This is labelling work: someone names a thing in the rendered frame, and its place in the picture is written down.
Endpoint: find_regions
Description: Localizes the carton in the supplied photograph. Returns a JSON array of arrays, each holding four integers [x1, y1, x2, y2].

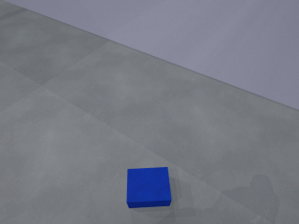
[[126, 167, 172, 208]]

